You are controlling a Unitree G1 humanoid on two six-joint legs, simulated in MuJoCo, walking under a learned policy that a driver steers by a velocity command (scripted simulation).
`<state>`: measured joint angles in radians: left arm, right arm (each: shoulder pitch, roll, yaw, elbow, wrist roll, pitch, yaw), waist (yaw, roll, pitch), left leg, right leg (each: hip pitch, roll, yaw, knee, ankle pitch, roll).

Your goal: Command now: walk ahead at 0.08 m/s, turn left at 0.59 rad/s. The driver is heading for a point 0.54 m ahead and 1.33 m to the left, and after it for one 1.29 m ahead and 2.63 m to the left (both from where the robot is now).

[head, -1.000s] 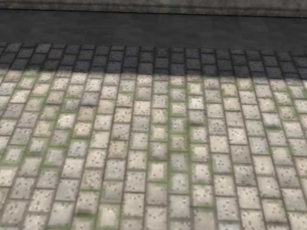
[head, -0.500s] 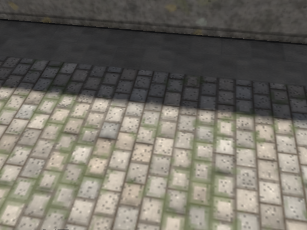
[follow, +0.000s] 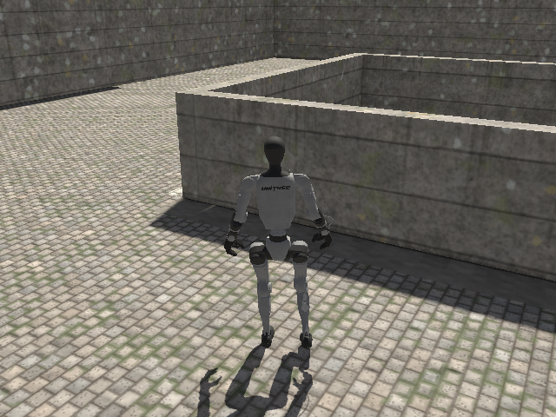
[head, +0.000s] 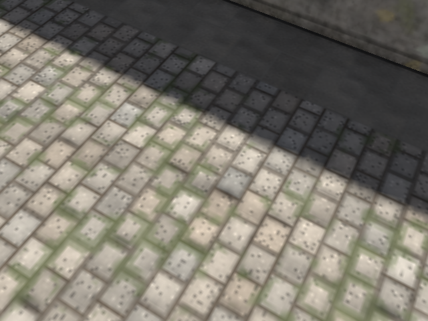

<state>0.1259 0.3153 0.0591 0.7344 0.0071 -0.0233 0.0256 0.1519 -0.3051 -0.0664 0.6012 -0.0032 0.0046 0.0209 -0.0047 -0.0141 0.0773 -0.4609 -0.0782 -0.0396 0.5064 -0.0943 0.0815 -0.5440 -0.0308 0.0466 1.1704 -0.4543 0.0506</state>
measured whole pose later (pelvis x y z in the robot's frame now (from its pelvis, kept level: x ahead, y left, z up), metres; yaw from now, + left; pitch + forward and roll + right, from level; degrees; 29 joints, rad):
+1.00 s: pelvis +0.19 +0.10 +0.02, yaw +36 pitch +3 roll -1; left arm 0.15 0.32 0.06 0.70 0.02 -0.10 -0.02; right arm 0.38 -0.27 -0.04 0.67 0.01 -0.04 0.00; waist -0.03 -0.04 0.01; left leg -0.14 -0.07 -0.07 0.35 -0.24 0.08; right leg -0.66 -0.08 0.03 0.95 -0.15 0.04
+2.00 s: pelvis +0.52 +0.51 +0.01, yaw +72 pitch +2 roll -1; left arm 0.07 0.33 0.05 0.70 0.01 -0.05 0.01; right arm 0.23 -0.31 -0.07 0.64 0.00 -0.01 0.00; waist -0.03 -0.03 0.10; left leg -0.30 -0.10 -0.07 0.42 -0.15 0.09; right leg -0.64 -0.07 0.07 1.00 -0.31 0.08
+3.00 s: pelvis +0.57 +0.63 +0.00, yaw +77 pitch -2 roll +0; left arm 0.15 0.25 0.03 0.95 0.00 0.01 0.03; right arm 0.24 -0.22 -0.03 0.95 0.00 0.00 -0.03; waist 0.01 -0.01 0.04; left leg -0.13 -0.01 -0.06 0.52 -0.35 -0.01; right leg -0.26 -0.02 0.02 0.53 -0.24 0.03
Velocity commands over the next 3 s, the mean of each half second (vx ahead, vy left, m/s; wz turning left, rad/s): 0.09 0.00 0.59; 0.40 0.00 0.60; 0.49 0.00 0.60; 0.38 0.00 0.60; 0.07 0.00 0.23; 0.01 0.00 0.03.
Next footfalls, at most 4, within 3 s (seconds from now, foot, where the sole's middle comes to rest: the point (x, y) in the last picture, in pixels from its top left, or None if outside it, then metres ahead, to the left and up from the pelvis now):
0.30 right None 0.14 -0.15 -0.77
0.78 left None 0.14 0.16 -0.77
1.24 right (143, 274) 0.54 0.22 -0.77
1.74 left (10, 292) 0.48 0.60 -0.77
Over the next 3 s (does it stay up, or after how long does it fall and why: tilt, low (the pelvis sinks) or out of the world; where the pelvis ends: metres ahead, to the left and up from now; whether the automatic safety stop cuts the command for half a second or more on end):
stays up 0.57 0.63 0.00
